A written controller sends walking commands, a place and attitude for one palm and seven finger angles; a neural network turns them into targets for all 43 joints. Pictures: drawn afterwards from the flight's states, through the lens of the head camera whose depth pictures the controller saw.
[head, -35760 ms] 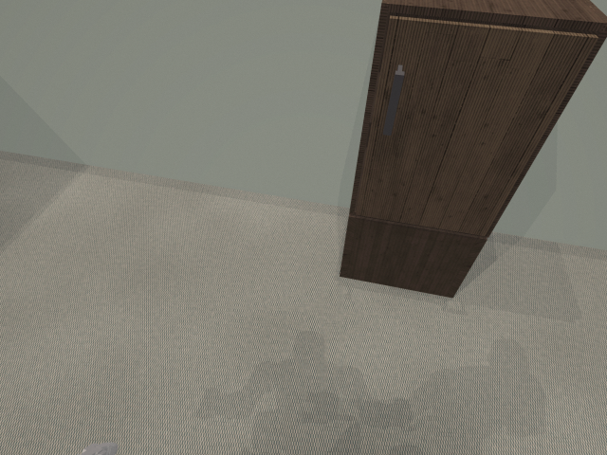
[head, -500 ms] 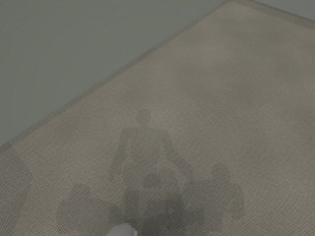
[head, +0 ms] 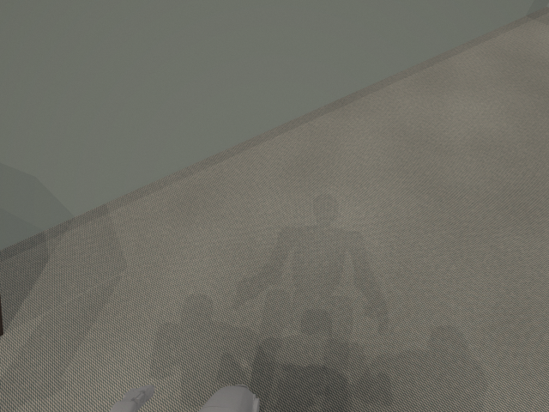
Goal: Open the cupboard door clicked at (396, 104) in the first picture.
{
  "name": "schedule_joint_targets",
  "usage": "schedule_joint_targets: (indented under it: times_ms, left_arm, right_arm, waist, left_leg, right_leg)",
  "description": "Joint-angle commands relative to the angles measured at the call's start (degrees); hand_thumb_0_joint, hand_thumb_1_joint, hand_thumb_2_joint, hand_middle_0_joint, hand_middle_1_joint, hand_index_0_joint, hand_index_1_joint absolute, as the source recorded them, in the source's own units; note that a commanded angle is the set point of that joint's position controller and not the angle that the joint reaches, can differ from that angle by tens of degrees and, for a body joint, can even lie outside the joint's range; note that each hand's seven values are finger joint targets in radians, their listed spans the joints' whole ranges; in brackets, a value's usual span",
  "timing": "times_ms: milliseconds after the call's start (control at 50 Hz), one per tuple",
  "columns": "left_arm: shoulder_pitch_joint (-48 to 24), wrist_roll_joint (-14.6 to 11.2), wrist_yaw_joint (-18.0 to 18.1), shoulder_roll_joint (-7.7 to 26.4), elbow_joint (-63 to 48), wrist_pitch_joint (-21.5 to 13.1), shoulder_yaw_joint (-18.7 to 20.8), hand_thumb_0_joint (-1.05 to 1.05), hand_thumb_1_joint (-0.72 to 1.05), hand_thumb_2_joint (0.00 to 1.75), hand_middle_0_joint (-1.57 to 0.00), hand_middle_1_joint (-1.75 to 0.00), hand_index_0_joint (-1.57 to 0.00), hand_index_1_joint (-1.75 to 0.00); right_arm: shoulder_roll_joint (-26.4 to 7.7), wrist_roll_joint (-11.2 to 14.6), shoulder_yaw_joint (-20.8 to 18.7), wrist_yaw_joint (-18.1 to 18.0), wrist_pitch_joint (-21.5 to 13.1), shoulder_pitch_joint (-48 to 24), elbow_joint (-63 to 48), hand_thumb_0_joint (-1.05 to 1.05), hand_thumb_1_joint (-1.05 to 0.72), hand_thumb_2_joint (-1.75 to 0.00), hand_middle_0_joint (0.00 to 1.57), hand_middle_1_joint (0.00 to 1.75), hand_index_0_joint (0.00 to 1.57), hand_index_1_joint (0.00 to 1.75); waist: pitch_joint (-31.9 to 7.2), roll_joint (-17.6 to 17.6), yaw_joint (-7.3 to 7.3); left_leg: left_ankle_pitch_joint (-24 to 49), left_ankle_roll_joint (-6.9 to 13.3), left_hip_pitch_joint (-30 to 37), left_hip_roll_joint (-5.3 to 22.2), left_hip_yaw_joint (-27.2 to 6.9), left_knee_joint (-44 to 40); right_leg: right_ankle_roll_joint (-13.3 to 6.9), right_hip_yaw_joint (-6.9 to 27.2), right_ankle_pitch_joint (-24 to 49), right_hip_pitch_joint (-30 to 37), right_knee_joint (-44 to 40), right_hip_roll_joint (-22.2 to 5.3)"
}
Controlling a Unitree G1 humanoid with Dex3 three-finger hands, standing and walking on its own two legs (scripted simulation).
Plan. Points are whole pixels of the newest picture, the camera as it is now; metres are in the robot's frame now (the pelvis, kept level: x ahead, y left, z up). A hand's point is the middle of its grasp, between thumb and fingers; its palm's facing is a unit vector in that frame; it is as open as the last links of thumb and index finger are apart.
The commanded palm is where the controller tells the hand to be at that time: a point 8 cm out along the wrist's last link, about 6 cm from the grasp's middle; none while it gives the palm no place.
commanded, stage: turn to face it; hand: left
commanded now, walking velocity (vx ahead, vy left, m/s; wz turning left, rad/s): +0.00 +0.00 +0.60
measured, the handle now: out of the picture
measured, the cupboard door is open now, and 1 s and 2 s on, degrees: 42 42 42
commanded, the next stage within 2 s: take the last steps up to it in 1.88 s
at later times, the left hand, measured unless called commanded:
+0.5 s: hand out of the picture +0.02 +0.25 -0.16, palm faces +0.34 -0.91 -0.26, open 7.4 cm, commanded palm none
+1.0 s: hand out of the picture -0.02 +0.17 -0.15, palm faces +0.59 -0.77 -0.24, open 7.3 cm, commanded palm none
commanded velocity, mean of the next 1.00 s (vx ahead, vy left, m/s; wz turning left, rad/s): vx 0.00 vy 0.00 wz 0.60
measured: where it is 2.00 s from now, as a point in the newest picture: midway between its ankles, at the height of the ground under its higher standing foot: outside the picture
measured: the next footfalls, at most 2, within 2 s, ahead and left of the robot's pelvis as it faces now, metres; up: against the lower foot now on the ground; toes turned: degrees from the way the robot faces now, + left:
left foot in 0.30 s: +0.03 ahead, +0.13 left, +0.00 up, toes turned +18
right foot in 0.70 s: +0.11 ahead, -0.11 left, +0.00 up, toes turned +22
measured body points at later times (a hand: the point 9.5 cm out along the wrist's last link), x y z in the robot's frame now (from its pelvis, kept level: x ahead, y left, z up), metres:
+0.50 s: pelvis +0.01 +0.02 +0.01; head +0.05 +0.05 +0.45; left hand +0.00 +0.30 -0.14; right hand +0.19 -0.20 -0.12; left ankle -0.01 +0.12 -0.73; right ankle +0.04 -0.14 -0.66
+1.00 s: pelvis +0.03 -0.02 +0.01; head +0.08 +0.00 +0.45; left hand -0.05 +0.22 -0.14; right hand +0.25 -0.19 -0.14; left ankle -0.04 +0.09 -0.69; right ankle +0.07 -0.12 -0.73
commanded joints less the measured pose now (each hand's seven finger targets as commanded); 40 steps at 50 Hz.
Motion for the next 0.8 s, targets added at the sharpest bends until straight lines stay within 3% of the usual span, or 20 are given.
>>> schedule_joint_targets:
  times_ms: [0,80,160,220,240,260,280,300,340,360,420,560,620,640,660,680,700,720,740,780]
  left_arm:
    - [1.15,0.16,0.99,8.77,-3.61,-1.30,2.32,0.00,0.90,0.90,-0.20,-0.30,-0.20,-0.30]
    - [6.25,0.36,1.03,10.23,-1.72,-1.42,2.94,0.00,0.90,0.90,-0.20,-0.30,-0.20,-0.30]
    - [8.29,0.70,0.85,12.12,-0.58,-1.12,4.00,0.00,0.90,0.90,-0.20,-0.30,-0.20,-0.30]
    - [6.82,0.57,0.42,12.89,-0.02,-0.98,4.32,0.00,0.90,0.90,-0.20,-0.30,-0.20,-0.30]
    - [6.00,0.09,0.16,13.00,-0.37,-0.90,4.48,0.00,0.90,0.90,-0.20,-0.30,-0.20,-0.30]
    - [5.12,-0.31,-0.18,11.48,-1.71,-0.72,4.32,0.00,0.90,0.90,-0.20,-0.30,-0.20,-0.30]
    - [2.11,-0.65,-0.58,7.04,-4.83,-0.43,2.77,0.00,0.90,0.90,-0.20,-0.30,-0.20,-0.30]
    - [-1.48,0.19,0.19,8.38,-6.17,0.64,2.62,0.00,0.90,0.90,-0.20,-0.30,-0.20,-0.30]
    - [-3.63,-0.06,0.27,7.67,-4.51,0.79,2.77,0.00,0.90,0.90,-0.20,-0.30,-0.20,-0.30]
    - [-2.09,-0.03,-0.17,7.72,-3.27,1.12,2.99,0.00,0.90,0.90,-0.20,-0.30,-0.20,-0.30]
    - [0.87,0.17,-0.75,7.48,-1.81,1.54,3.10,0.00,0.90,0.90,-0.20,-0.30,-0.20,-0.30]
    - [-1.10,-0.11,-0.50,6.53,-3.69,1.21,2.69,0.00,0.90,0.90,-0.20,-0.30,-0.20,-0.30]
    - [2.63,-0.32,-0.27,6.84,-3.12,0.37,2.85,0.00,0.90,0.90,-0.20,-0.30,-0.20,-0.30]
    - [5.27,-0.41,0.00,7.65,-2.51,-0.12,3.16,0.00,0.90,0.90,-0.20,-0.30,-0.20,-0.30]
    - [7.24,0.21,0.48,11.22,-2.29,-0.83,3.91,0.00,0.90,0.90,-0.20,-0.30,-0.20,-0.30]
    - [7.81,0.88,0.85,15.74,-2.28,-1.06,4.58,0.00,0.90,0.90,-0.20,-0.30,-0.20,-0.30]
    - [6.72,0.40,1.03,14.87,-2.54,-1.01,3.92,0.00,0.90,0.90,-0.20,-0.30,-0.20,-0.30]
    - [3.85,0.23,1.41,12.76,-3.06,-0.84,3.81,0.00,0.90,0.90,-0.20,-0.30,-0.20,-0.30]
    - [0.98,0.09,1.23,10.62,-3.50,-0.76,3.04,0.00,0.90,0.90,-0.20,-0.30,-0.20,-0.30]
    - [-0.41,0.11,1.07,8.85,-4.05,-1.07,2.39,0.00,0.90,0.90,-0.20,-0.30,-0.20,-0.30]
  right_arm:
    - [-2.80,0.19,-0.51,0.81,-1.41,-2.70,-4.95,0.00,-0.90,-0.90,0.20,0.30,0.20,0.30]
    - [-1.35,0.40,0.30,1.04,-1.46,-6.09,-4.98,0.00,-0.90,-0.90,0.20,0.30,0.20,0.30]
    - [-0.60,0.67,0.88,1.07,-2.15,-8.00,-5.86,0.00,-0.90,-0.90,0.20,0.30,0.20,0.30]
    - [-1.71,0.60,0.66,0.92,-2.72,-4.48,-5.66,0.00,-0.90,-0.90,0.20,0.30,0.20,0.30]
    - [-3.32,0.33,0.18,0.82,-3.01,-1.47,-4.98,0.00,-0.90,-0.90,0.20,0.30,0.20,0.30]
    - [-8.21,-0.09,-1.09,0.58,-3.55,3.35,-4.14,0.00,-0.90,-0.90,0.20,0.30,0.20,0.30]
    - [-14.83,-0.33,-2.74,0.07,-3.55,7.69,-3.69,0.00,-0.90,-0.90,0.20,0.30,0.20,0.30]
    - [-14.91,0.05,-2.57,-0.36,-3.12,10.13,-2.34,0.00,-0.90,-0.90,0.20,0.30,0.20,0.30]
    - [-11.81,-0.23,-1.87,-1.67,-3.47,5.16,-3.92,0.00,-0.90,-0.90,0.20,0.30,0.20,0.30]
    - [-10.46,-0.28,-1.37,-1.71,-3.53,1.57,-4.83,0.00,-0.90,-0.90,0.20,0.30,0.20,0.30]
    - [-9.37,-0.21,-0.78,-1.53,-3.99,-0.78,-5.50,0.00,-0.90,-0.90,0.20,0.30,0.20,0.30]
    - [-9.79,-0.60,-1.62,-1.13,-3.35,-0.01,-5.32,0.00,-0.90,-0.90,0.20,0.30,0.20,0.30]
    - [-9.77,-0.34,-2.02,-1.14,-3.06,-1.63,-5.99,0.00,-0.90,-0.90,0.20,0.30,0.20,0.30]
    - [-8.81,0.03,-1.89,-1.07,-3.00,-2.46,-6.36,0.00,-0.90,-0.90,0.20,0.30,0.20,0.30]
    - [-5.77,0.59,-1.59,-0.76,-3.07,-1.55,-6.80,0.00,-0.90,-0.90,0.20,0.30,0.20,0.30]
    - [-2.58,0.76,-0.96,-0.45,-3.26,-1.43,-8.07,0.00,-0.90,-0.90,0.20,0.30,0.20,0.30]
    - [-5.35,0.08,-1.45,-0.41,-2.83,-2.13,-7.58,0.00,-0.90,-0.90,0.20,0.30,0.20,0.30]
    - [-4.72,0.16,-1.81,-0.41,-2.23,-1.98,-6.95,0.00,-0.90,-0.90,0.20,0.30,0.20,0.30]
    - [-4.84,0.06,-1.45,-0.01,-1.86,-2.22,-5.71,0.00,-0.90,-0.90,0.20,0.30,0.20,0.30]
    - [-2.91,0.11,-0.75,0.69,-1.43,-1.21,-4.63,0.00,-0.90,-0.90,0.20,0.30,0.20,0.30]
  waist:
    - [-5.99,-13.91,0.35]
    - [-7.42,-12.35,2.86]
    - [-7.95,-13.57,4.29]
    - [-9.15,-13.40,2.13]
    - [-10.48,-11.13,0.06]
    - [-14.03,-1.35,-2.86]
    - [-14.13,16.67,-5.32]
    - [-14.28,9.15,-5.86]
    - [-9.90,9.77,-3.73]
    - [-8.02,7.47,-1.61]
    - [-6.64,4.96,0.73]
    - [-7.07,7.09,0.03]
    - [-8.30,6.84,1.95]
    - [-9.41,5.41,3.40]
    - [-10.94,-4.38,4.20]
    - [-10.15,-20.13,4.80]
    - [-9.03,-17.04,4.28]
    - [-8.49,-18.30,2.63]
    - [-5.11,-16.37,1.46]
    - [-5.23,-13.00,-0.05]
  left_leg:
    - [3.41,-1.94,-6.46,3.77,1.57,10.98]
    - [1.55,-2.38,-4.09,3.37,5.34,-2.22]
    - [0.38,-1.19,0.82,2.81,8.46,-14.34]
    - [6.32,0.00,9.27,1.88,10.05,-25.57]
    - [12.35,0.88,16.16,1.70,10.02,-31.78]
    - [26.96,4.84,28.09,10.11,-0.25,-35.18]
    - [52.66,14.79,34.03,26.44,-21.89,-36.85]
    - [49.67,17.36,31.24,28.41,-20.20,-36.36]
    - [42.84,14.77,23.84,22.36,-16.13,-37.35]
    - [38.36,12.92,20.44,19.29,-12.43,-38.54]
    - [31.92,10.54,16.91,15.14,-8.62,-40.00]
    - [26.59,10.95,14.21,13.74,-13.89,-38.80]
    - [29.31,9.51,10.65,11.94,-15.33,-34.64]
    - [26.39,7.70,6.90,10.15,-14.71,-31.39]
    - [15.90,4.09,-1.18,5.14,-10.30,-23.37]
    - [-6.61,-0.48,-9.47,-3.41,0.76,-8.30]
    - [-8.57,0.05,-7.96,-0.06,-1.96,4.18]
    - [-6.32,-0.18,-7.76,1.39,-2.31,9.86]
    - [-1.62,-0.71,-7.87,3.05,-1.27,13.44]
    - [2.85,-1.80,-6.66,3.43,1.04,11.84]
  right_leg:
    - [-3.96,6.16,29.54,9.05,-15.11,-13.85]
    - [-4.04,2.43,38.43,15.75,-12.83,-14.82]
    - [-4.78,0.79,42.04,16.92,-9.91,-16.96]
    - [-2.51,-2.08,39.64,13.50,-4.55,-16.91]
    - [-0.48,-4.25,37.93,9.71,0.93,-16.01]
    - [2.96,-6.75,24.22,-1.55,12.48,-12.33]
    - [6.79,-5.39,-18.42,-17.89,26.17,-3.59]
    - [5.72,2.54,-19.54,-19.07,30.83,-3.61]
    - [6.11,5.86,-12.34,-19.58,33.11,-3.58]
    - [6.20,6.25,-8.09,-17.91,32.80,-3.37]
    - [6.28,5.52,-3.26,-14.34,28.41,-2.02]
    - [5.77,4.19,-4.68,-6.79,11.29,1.91]
    - [5.04,3.15,0.78,2.55,-0.68,4.10]
    - [4.73,3.58,5.69,9.48,-9.23,2.93]
    - [2.37,12.29,6.55,18.23,-17.17,-6.06]
    - [-4.66,26.91,14.86,20.01,-20.05,-21.88]
    - [-8.09,24.91,18.63,12.84,-19.08,-24.37]
    - [-7.98,22.86,19.87,10.37,-18.38,-21.90]
    - [-7.07,16.40,21.76,8.24,-17.23,-18.15]
    - [-4.67,7.34,27.53,8.38,-15.65,-14.25]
